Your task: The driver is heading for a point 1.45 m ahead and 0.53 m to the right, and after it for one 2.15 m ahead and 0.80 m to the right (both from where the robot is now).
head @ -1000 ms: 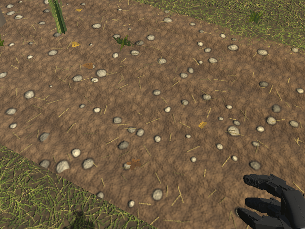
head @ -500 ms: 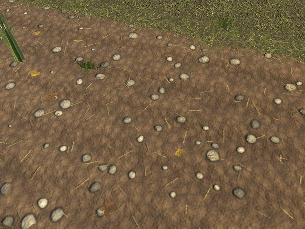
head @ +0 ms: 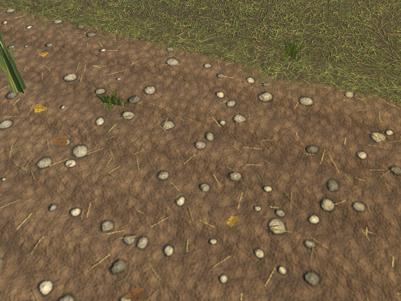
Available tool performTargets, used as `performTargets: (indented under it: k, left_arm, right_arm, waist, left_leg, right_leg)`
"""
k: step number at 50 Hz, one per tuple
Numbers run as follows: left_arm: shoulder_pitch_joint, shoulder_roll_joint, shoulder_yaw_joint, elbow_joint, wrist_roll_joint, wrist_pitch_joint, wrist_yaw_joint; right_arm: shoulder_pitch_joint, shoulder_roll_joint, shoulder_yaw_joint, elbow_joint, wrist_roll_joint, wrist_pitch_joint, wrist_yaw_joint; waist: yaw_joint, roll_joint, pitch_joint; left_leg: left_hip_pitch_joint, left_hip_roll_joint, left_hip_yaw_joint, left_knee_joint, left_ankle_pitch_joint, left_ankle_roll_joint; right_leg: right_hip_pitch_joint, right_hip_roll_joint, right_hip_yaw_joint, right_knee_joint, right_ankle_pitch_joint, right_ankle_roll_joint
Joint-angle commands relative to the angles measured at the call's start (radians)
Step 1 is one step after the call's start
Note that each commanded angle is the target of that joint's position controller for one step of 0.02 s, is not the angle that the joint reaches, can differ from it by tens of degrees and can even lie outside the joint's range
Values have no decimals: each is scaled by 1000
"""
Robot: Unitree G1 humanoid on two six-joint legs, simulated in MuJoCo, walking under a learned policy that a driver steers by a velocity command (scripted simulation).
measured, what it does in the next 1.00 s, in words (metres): steps on the spot, turning right: left foot, then right foot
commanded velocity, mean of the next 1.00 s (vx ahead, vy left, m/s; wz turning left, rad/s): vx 0.00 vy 0.00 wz -0.51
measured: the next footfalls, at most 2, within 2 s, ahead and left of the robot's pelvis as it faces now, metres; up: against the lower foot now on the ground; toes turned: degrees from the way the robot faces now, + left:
left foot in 0.54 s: +0.09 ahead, +0.11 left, +0.00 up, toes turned -23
right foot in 1.00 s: -0.04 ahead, -0.13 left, +0.00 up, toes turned -36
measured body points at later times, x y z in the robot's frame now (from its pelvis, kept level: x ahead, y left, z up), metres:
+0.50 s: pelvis +0.01 +0.01 +0.01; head +0.04 +0.00 +0.46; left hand +0.21 +0.25 -0.10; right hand +0.08 -0.30 -0.10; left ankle +0.05 +0.13 -0.71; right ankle +0.05 -0.11 -0.73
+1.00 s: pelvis -0.01 +0.00 +0.01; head +0.02 -0.03 +0.45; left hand +0.28 +0.14 -0.08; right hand -0.07 -0.31 -0.11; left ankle +0.06 +0.13 -0.73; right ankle -0.07 -0.10 -0.73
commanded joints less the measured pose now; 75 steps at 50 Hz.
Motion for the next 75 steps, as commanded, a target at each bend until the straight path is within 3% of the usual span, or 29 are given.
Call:
performTargets:
  k: [1,4,6,7,8,9,12,19,26,27,28,29,30,33,41,47,49,50,51,52,53,54,56,59,68,70,72,73,75]
  left_arm:
    - [-66,90,27,-97,-2,-2,1]
    - [-33,77,32,-109,3,9,-10]
    - [-8,87,38,-112,-2,10,-22]
    - [-13,149,56,-120,0,8,-20]
    - [47,212,74,-116,3,3,-16]
    - [145,224,67,-103,23,-13,-22]
    - [-10,195,53,-159,-1,-51,-16]
    - [-17,193,57,-177,-4,-9,19]
    - [-72,192,62,-206,-24,23,28]
    - [-52,164,54,-209,-25,26,31]
    - [-12,105,41,-217,-23,23,29]
    - [-28,174,64,-242,-14,8,26]
    - [2,238,84,-219,-7,7,23]
    - [72,188,82,-166,-5,36,25]
    - [-53,133,45,-271,-16,34,0]
    - [-37,141,44,-303,-17,48,-29]
    - [32,135,50,-279,-14,49,-35]
    - [78,171,63,-263,-12,49,-26]
    - [120,274,87,-271,-9,45,-8]
    - [80,307,80,-299,19,25,-11]
    - [85,246,65,-293,29,2,-22]
    - [41,217,52,-279,27,-14,-23]
    - [-45,176,36,-274,5,-21,-16]
    - [-62,139,17,-258,16,-29,-6]
    - [-67,144,7,-175,16,-26,-13]
    - [-75,122,-4,-153,5,-28,-14]
    - [1,109,-7,-132,29,-43,-22]
    - [8,108,-5,-124,28,-45,-24]
    - [-69,117,-3,-122,19,-35,-18]
  right_arm:
    - [77,-188,-52,-36,0,5,-25]
    - [-12,-190,-58,-79,6,5,-37]
    - [-63,-190,-62,-102,15,4,-36]
    - [-23,-184,-66,-107,6,3,-33]
    - [-59,-157,-60,-135,-7,4,-30]
    - [-123,-124,-47,-167,-9,6,-24]
    - [-72,-142,-53,-144,12,6,-13]
    - [-108,-114,-41,-160,12,-8,-6]
    - [-12,-157,-54,-142,19,-22,32]
    - [21,-205,-68,-135,6,-20,32]
    - [0,-285,-81,-154,-20,-11,26]
    - [-54,-285,-78,-181,-65,-14,32]
    - [-141,-227,-62,-219,-57,-20,28]
    - [-200,-156,-37,-242,-6,-18,18]
    - [-64,-234,-52,-226,-10,6,5]
    - [-85,-281,-73,-238,17,7,38]
    - [-101,-268,-70,-231,39,8,42]
    - [-43,-226,-57,-207,32,5,47]
    - [-41,-147,-28,-233,-19,2,56]
    - [-82,-148,-27,-270,-25,1,51]
    - [-124,-218,-46,-268,-5,7,43]
    - [-131,-221,-51,-265,14,12,41]
    - [-100,-225,-57,-233,3,25,27]
    - [-46,-200,-52,-213,4,27,29]
    - [-77,-169,-30,-212,6,20,29]
    - [-35,-153,-22,-193,-5,10,34]
    - [-24,-247,-35,-193,-15,5,30]
    - [-44,-244,-40,-177,0,5,36]
    - [-68,-178,-24,-177,-7,-2,45]
  waist:
    - [-37,112,-44]
    - [-8,182,-51]
    - [18,143,-42]
    - [-5,-5,-45]
    - [21,-208,-75]
    - [76,-261,-154]
    - [4,-21,-138]
    - [10,-111,-136]
    - [-44,-141,-119]
    - [-42,-73,-128]
    - [3,184,-125]
    - [6,282,-93]
    - [38,198,-70]
    - [46,142,-39]
    - [-51,177,-56]
    - [-34,198,-77]
    - [17,171,-89]
    - [25,89,-117]
    - [14,-179,-167]
    - [20,-269,-188]
    - [68,-141,-202]
    - [38,-133,-149]
    - [5,-112,-101]
    - [-21,-107,-124]
    - [11,-100,-60]
    - [-31,-62,-62]
    - [24,73,-107]
    - [38,134,-111]
    - [0,95,-86]
  left_leg:
    - [26,173,-134,-131,339,120]
    - [10,284,-185,-124,434,169]
    - [-49,261,-129,-64,395,130]
    - [-110,160,-22,52,299,61]
    - [-253,-19,95,302,68,-40]
    - [-391,-88,-33,532,-324,-48]
    - [-422,-18,-136,650,-176,-21]
    - [-239,-62,-111,228,-36,-55]
    - [28,-70,-83,-183,160,-8]
    - [136,40,-158,-249,184,31]
    - [199,267,-405,-315,217,140]
    - [49,391,-565,-360,259,265]
    - [16,358,-482,-352,256,265]
    - [29,222,-255,-313,256,181]
    - [201,265,-126,-300,384,237]
    - [145,299,-43,-228,522,218]
    - [91,273,-7,-129,501,159]
    - [-3,230,50,-22,411,90]
    - [-254,127,140,264,4,-10]
    - [-398,21,59,471,-322,-58]
    - [-385,46,-29,578,-303,-56]
    - [-388,57,-48,586,-234,-43]
    - [-380,64,-58,536,-97,-46]
    - [-284,48,-55,494,22,-62]
    - [-90,38,-38,40,13,-48]
    - [38,32,-33,-183,235,-24]
    - [164,125,-117,-147,544,20]
    - [102,110,-101,-122,418,53]
    - [29,81,-89,-153,293,39]
  right_leg:
    - [-54,9,-8,73,179,-45]
    - [-70,-4,-32,170,-75,-53]
    - [9,-15,-29,83,-40,-84]
    - [74,-60,87,-16,191,-122]
    - [184,-185,381,-171,336,-233]
    - [322,-308,612,-263,388,-336]
    - [249,-263,451,-239,303,-266]
    - [170,-157,385,-281,112,-221]
    - [64,-97,454,-252,9,-137]
    - [-32,-41,401,-158,-104,-86]
    - [-203,116,211,110,-296,-29]
    - [-261,123,161,317,-399,5]
    - [-240,73,174,455,-325,20]
    - [-264,65,134,633,-168,63]
    - [-251,-46,11,364,-153,121]
    - [-35,-39,-91,102,-146,51]
    - [119,-7,-112,-130,17,-9]
    - [276,-12,-60,-221,171,-43]
    - [485,-247,245,-214,561,-121]
    - [411,-447,430,-194,739,-336]
    - [359,-405,364,-224,621,-359]
    - [317,-332,274,-234,515,-300]
    - [278,-257,197,-249,427,-224]
    - [248,-223,139,-263,476,-223]
    - [193,-220,200,-263,242,-227]
    - [155,-183,180,-232,220,-175]
    - [108,-84,112,-181,105,-88]
    - [141,-36,61,-194,64,-59]
    - [183,-30,44,-155,75,-45]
